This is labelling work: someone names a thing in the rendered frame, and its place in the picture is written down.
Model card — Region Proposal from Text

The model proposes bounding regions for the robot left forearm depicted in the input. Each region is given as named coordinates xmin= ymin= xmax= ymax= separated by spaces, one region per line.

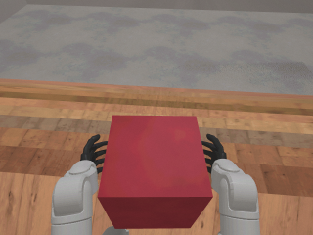
xmin=51 ymin=160 xmax=99 ymax=235

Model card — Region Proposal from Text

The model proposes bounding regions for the robot right hand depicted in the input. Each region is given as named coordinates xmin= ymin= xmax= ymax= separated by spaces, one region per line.
xmin=201 ymin=133 xmax=227 ymax=174

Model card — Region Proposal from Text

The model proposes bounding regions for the robot right forearm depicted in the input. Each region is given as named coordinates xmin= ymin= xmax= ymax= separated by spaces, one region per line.
xmin=211 ymin=159 xmax=260 ymax=235

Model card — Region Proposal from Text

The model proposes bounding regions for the carton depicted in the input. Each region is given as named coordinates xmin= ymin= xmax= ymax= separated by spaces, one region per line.
xmin=97 ymin=115 xmax=213 ymax=229

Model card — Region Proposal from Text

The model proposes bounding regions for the robot left hand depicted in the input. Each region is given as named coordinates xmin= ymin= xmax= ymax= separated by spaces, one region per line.
xmin=80 ymin=134 xmax=108 ymax=174

